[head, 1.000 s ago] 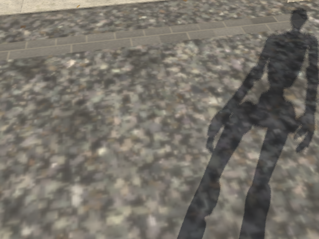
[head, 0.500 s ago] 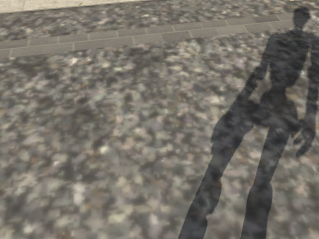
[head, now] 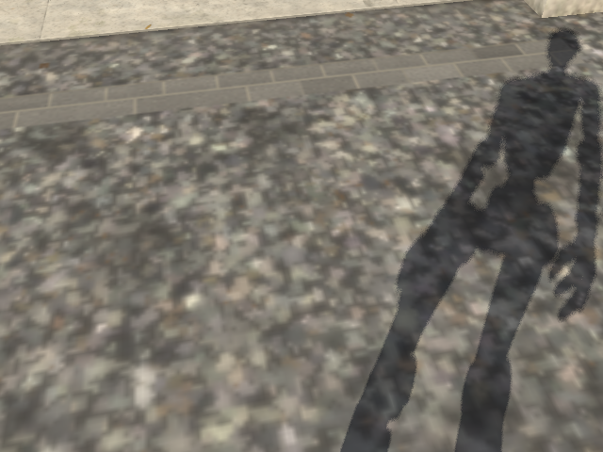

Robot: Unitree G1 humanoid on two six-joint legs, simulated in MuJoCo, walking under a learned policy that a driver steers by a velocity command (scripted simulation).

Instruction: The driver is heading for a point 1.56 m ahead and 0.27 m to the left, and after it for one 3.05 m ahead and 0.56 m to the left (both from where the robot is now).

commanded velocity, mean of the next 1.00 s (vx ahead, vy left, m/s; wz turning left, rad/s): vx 0.44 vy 0.00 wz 0.00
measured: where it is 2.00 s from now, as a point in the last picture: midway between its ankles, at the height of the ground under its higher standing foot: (319, 245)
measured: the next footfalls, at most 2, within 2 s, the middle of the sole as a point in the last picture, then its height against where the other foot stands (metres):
left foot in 0.54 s outside the picture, level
right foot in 1.08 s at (372, 370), level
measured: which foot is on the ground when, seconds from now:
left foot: down 0.00-0.10, up 0.12-0.52, down 0.54-1.00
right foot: down 0.00-0.54, up 0.56-1.00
